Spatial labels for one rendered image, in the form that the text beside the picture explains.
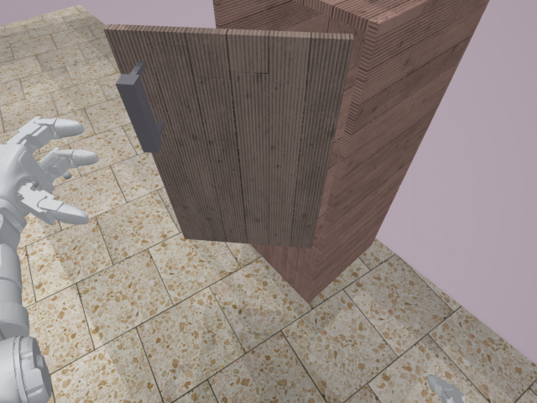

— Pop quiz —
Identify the cupboard door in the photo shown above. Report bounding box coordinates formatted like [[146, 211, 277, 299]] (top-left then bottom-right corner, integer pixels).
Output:
[[104, 24, 354, 249]]

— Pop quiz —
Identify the right robot hand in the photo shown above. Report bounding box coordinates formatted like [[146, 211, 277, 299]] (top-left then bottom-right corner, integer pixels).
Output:
[[427, 374, 466, 403]]

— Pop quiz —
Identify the robot left forearm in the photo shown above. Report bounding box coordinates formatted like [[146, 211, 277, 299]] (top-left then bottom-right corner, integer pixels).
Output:
[[0, 198, 29, 341]]

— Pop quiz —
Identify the left robot upper arm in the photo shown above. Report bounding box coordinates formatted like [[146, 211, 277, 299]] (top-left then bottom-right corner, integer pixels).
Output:
[[0, 336, 52, 403]]

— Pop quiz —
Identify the handle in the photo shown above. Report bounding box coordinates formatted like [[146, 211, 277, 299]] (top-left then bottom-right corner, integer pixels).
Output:
[[116, 61, 164, 153]]

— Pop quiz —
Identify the left robot hand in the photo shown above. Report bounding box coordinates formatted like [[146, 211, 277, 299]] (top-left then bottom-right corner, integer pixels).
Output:
[[0, 116, 99, 225]]

